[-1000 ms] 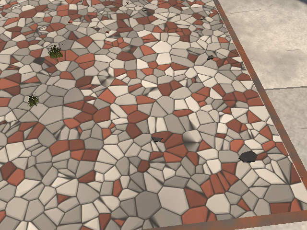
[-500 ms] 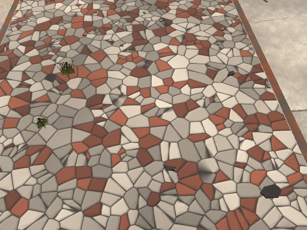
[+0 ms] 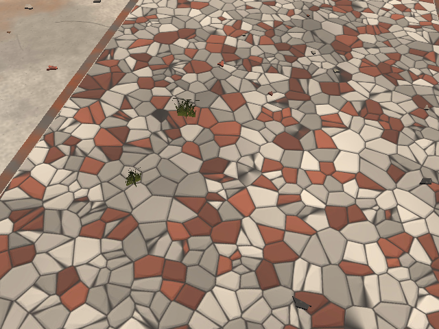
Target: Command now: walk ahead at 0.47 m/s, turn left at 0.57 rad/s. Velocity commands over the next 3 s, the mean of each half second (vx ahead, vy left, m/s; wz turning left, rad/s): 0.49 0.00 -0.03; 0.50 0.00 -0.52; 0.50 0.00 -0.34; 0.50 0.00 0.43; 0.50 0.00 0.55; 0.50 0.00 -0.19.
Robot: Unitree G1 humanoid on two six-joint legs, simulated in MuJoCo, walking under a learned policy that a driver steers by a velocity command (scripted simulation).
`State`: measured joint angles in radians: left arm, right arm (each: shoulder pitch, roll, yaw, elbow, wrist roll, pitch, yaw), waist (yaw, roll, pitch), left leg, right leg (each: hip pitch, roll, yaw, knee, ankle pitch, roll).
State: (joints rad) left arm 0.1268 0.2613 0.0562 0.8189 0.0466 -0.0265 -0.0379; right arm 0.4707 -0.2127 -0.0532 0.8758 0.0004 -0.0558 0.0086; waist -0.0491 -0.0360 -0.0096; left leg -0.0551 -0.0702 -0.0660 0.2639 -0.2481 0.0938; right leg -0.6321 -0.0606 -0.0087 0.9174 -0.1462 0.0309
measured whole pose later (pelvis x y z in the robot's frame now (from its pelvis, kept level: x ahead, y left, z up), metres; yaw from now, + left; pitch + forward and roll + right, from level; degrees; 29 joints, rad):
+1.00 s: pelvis +0.56 -0.03 +0.00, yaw -22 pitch +1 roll +1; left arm 0.24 0.31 0.08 0.81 0.04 0.00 -0.05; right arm 0.30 -0.26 -0.04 0.81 -0.02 -0.09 0.00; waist -0.01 -0.05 0.03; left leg -0.16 -0.02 0.12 0.34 -0.20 0.05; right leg -0.57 -0.02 0.03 1.11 -0.26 -0.05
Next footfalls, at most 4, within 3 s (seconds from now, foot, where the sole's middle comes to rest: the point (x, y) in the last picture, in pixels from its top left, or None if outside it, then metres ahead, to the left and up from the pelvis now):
0.22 right None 0.31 -0.09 -0.79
0.76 left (188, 288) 0.63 0.05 -0.79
1.30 right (278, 243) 0.78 -0.26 -0.79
1.86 left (266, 169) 1.12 -0.26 -0.79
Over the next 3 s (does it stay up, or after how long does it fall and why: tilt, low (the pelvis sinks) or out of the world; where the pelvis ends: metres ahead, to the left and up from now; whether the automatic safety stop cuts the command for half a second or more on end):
stays up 1.54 -0.34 0.00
